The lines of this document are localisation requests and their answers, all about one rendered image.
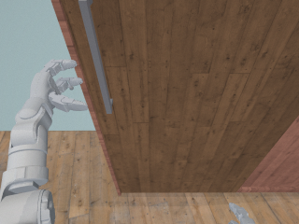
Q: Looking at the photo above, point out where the wardrobe door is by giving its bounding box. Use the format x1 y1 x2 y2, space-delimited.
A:
61 0 299 193
241 116 299 188

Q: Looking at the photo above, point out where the right robot hand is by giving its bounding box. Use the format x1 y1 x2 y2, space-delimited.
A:
228 203 256 224

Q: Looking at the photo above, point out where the handle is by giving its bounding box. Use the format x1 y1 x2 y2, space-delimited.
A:
78 0 113 114

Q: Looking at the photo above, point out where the left robot forearm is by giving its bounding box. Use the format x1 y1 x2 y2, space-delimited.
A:
0 97 53 203

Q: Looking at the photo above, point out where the left robot hand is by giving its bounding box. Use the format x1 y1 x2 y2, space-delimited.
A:
30 59 89 113

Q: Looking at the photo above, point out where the robot left upper arm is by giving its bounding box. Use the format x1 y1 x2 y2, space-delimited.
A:
0 189 55 224

